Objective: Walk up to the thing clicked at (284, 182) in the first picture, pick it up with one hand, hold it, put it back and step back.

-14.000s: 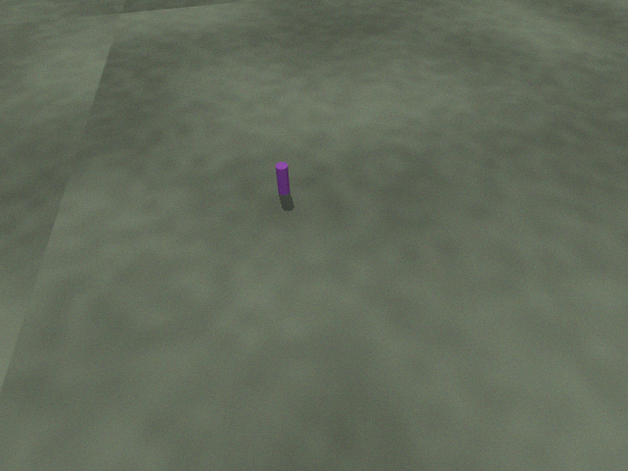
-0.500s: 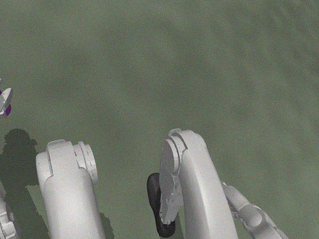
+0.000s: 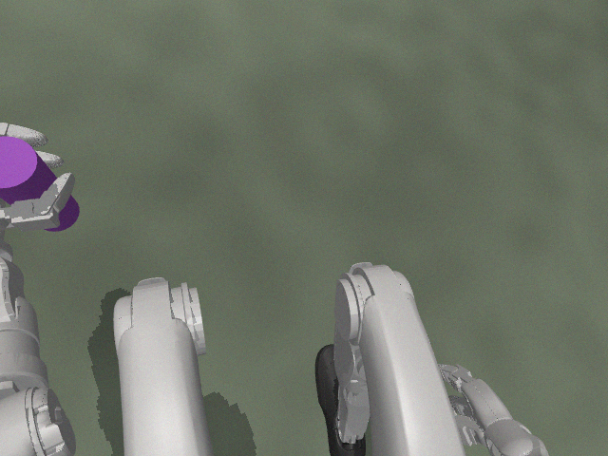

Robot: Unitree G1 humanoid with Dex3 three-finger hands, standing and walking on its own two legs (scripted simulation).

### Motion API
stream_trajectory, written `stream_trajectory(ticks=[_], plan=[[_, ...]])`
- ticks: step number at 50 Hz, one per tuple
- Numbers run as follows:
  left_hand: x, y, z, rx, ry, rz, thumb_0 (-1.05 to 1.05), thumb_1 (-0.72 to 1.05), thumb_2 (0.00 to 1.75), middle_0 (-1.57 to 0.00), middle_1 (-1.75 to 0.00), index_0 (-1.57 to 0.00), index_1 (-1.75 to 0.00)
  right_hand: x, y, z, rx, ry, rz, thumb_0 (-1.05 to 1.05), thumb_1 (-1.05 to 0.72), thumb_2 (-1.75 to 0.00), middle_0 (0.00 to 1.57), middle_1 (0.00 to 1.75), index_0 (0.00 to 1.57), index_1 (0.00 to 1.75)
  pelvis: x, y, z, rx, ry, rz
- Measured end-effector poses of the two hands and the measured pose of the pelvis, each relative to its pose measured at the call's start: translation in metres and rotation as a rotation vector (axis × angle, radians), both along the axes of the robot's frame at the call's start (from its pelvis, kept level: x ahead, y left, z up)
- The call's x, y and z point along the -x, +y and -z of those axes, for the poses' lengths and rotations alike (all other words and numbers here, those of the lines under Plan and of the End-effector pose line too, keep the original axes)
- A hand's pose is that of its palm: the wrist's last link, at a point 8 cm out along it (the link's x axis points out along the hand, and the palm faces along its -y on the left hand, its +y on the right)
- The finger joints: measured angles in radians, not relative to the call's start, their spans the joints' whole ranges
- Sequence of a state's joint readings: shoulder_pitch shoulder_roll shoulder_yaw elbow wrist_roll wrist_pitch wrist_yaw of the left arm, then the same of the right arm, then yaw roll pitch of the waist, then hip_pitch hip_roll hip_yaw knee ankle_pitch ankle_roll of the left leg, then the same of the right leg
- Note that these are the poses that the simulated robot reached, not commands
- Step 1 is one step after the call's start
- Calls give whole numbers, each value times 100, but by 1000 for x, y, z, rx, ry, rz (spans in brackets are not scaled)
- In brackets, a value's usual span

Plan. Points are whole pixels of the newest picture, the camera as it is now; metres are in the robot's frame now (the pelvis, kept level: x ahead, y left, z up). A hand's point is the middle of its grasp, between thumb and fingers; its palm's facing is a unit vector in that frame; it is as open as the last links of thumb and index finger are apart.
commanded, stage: settle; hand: left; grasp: from the side
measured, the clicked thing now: (34, 191) +0.43 +0.32 -0.08
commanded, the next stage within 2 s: lift in 0.82 s
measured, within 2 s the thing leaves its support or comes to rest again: neither
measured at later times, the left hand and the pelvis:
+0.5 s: hand (24, 161) +0.43 +0.30 -0.01, palm faces +0.29 -0.95 -0.06, open 7.6 cm; pelvis +0.00 +0.00 +0.03, yaw +2 degrees
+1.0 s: hand (18, 150) +0.44 +0.30 +0.01, palm faces +0.29 -0.95 -0.07, open 7.6 cm; pelvis +0.00 +0.00 +0.04, yaw +3 degrees
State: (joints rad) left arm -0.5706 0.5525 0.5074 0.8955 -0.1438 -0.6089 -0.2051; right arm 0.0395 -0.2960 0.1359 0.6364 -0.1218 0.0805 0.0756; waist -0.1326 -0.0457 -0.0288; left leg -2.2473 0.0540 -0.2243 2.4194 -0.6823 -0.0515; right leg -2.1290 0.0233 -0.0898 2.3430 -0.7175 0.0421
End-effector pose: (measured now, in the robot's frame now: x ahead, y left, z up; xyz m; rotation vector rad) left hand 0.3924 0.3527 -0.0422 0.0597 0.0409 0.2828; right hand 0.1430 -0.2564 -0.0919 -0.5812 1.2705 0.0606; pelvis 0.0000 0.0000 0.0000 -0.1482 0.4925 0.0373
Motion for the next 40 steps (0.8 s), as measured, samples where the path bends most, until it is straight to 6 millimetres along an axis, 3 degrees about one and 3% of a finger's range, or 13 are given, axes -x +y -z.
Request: stream_trajectory(ticks=[12, 40], plan=[[-6, -6, -21, 10, 20, -2, 4, -9, 109, -84, -104, -87, -106, 1, -8, -3, -17, -6, 51, 0, -89, -89, 21, 30, 20, 30, -4, -4, -13, -25, 38, -7], [-6, -10, -54, 13, 24, -19, 4, -11, 111, -84, -105, -87, -108, 6, -3, -24, -36, -36, 82, 0, -89, -89, 21, 30, 20, 30, -1, -3, -37, -40, 53, -25]])
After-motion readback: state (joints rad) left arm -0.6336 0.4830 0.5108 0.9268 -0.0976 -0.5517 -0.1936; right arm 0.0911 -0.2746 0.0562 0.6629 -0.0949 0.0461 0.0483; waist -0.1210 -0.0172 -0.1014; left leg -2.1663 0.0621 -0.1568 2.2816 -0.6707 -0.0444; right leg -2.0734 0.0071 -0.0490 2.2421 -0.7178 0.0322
